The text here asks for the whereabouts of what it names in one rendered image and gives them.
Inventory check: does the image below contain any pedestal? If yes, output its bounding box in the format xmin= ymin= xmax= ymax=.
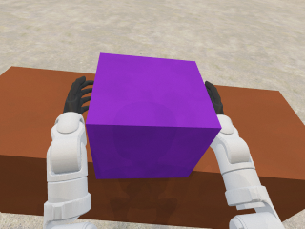
xmin=0 ymin=66 xmax=305 ymax=229

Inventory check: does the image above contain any left robot hand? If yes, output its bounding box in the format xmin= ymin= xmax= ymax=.
xmin=63 ymin=75 xmax=94 ymax=115

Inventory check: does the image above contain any right robot hand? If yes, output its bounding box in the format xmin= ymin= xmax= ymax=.
xmin=205 ymin=80 xmax=224 ymax=115

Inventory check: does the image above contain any carton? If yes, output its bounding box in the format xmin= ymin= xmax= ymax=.
xmin=86 ymin=52 xmax=222 ymax=179

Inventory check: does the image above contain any robot right upper arm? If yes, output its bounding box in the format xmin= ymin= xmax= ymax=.
xmin=229 ymin=212 xmax=283 ymax=229

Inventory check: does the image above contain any right robot forearm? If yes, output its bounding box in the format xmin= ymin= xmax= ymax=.
xmin=210 ymin=114 xmax=285 ymax=229

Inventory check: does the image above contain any left robot forearm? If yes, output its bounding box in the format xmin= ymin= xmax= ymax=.
xmin=43 ymin=112 xmax=92 ymax=229

